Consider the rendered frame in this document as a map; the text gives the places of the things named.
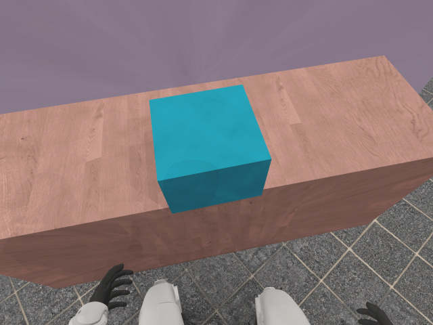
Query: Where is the robot left hand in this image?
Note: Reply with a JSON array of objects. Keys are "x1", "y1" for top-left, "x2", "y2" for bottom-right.
[{"x1": 89, "y1": 263, "x2": 133, "y2": 311}]

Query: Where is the robot right hand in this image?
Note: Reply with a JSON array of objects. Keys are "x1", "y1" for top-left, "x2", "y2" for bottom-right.
[{"x1": 357, "y1": 302, "x2": 393, "y2": 325}]

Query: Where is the robot left forearm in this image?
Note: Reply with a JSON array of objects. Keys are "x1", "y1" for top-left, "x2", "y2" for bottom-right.
[{"x1": 68, "y1": 301, "x2": 108, "y2": 325}]

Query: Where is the pedestal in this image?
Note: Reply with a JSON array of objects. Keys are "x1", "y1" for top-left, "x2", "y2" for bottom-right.
[{"x1": 0, "y1": 56, "x2": 433, "y2": 288}]

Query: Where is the left robot shin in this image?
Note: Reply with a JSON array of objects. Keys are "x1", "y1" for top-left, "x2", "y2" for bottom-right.
[{"x1": 154, "y1": 280, "x2": 167, "y2": 286}]

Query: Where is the robot right thigh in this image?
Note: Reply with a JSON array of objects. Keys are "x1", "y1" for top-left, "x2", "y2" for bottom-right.
[{"x1": 255, "y1": 289, "x2": 310, "y2": 325}]

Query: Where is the carton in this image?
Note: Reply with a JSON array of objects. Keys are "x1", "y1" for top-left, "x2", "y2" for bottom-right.
[{"x1": 150, "y1": 85, "x2": 271, "y2": 214}]

